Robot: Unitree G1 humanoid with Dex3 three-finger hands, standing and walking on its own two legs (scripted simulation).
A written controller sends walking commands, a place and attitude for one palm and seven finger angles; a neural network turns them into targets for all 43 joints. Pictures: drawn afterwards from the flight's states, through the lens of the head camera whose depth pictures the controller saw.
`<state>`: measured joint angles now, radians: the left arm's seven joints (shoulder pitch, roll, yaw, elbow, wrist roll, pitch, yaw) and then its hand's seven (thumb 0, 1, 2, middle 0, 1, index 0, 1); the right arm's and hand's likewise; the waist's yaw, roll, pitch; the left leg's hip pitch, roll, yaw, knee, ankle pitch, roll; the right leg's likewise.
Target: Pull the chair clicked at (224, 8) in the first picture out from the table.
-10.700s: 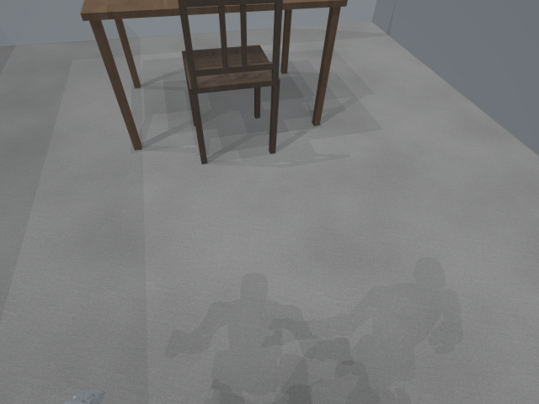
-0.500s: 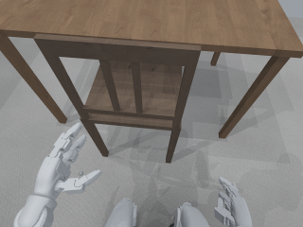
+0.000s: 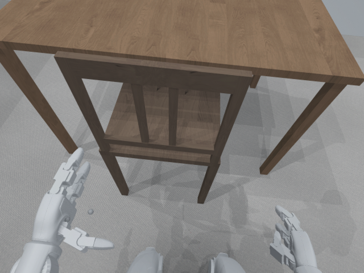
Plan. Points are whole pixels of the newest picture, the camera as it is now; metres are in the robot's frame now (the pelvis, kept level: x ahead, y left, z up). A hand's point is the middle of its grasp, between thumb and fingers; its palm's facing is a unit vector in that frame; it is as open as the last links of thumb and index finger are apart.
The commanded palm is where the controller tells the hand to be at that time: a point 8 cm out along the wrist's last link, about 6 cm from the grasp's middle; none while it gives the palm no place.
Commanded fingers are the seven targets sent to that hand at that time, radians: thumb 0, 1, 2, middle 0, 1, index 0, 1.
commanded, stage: raise the hand toward the chair's back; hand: left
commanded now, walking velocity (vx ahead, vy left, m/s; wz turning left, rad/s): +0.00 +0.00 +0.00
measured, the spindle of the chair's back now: (141, 116) +0.51 +0.15 -0.01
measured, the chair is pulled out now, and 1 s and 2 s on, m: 0.00 0.00 0.00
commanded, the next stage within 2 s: aim the fingers beside a spindle in 0.86 s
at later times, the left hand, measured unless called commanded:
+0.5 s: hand (83, 196) +0.25 +0.21 +0.05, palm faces -0.03 -1.00 -0.05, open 16.9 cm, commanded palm +0.23 +0.26 +0.05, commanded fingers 0.00 -0.50 0.30 -0.06 -0.08 -0.06 -0.08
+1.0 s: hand (90, 198) +0.25 +0.20 +0.05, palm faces -0.02 -1.00 -0.04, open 16.9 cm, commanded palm +0.24 +0.25 +0.05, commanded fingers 0.00 -0.50 0.30 -0.06 -0.08 -0.06 -0.08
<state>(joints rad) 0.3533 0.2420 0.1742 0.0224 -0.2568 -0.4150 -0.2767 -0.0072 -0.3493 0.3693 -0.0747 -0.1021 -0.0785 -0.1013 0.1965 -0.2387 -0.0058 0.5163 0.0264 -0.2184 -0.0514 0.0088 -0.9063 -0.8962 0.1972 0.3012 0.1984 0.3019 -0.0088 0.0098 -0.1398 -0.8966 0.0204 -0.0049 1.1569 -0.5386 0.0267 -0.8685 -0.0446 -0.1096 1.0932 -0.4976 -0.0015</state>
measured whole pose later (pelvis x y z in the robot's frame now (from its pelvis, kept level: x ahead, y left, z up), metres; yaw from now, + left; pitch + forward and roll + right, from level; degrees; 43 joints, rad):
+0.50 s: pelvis +0.01 +0.00 +0.01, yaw +0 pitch +16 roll -3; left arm 0.29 0.28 0.23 0.07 -0.28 -0.37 -0.31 -0.01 -0.50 0.30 -0.06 -0.08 -0.06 -0.08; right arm 0.25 -0.25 0.01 0.54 0.03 -0.20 -0.05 0.01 -0.90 -0.90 0.20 0.30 0.20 0.30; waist -0.02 0.02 -0.13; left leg -0.85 0.02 0.00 1.11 -0.53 0.03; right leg -0.82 -0.04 -0.11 1.03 -0.48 0.01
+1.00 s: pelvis +0.01 -0.01 +0.01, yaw +0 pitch +16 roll -3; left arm 0.28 0.26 0.23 0.11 -0.29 -0.40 -0.32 -0.02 -0.50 0.30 -0.06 -0.08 -0.06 -0.08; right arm 0.22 -0.24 0.01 0.55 0.03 -0.21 -0.05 0.01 -0.90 -0.90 0.20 0.30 0.20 0.30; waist -0.02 0.02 -0.14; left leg -0.85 0.03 -0.01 1.11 -0.53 0.02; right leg -0.83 -0.03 -0.11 1.04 -0.49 -0.01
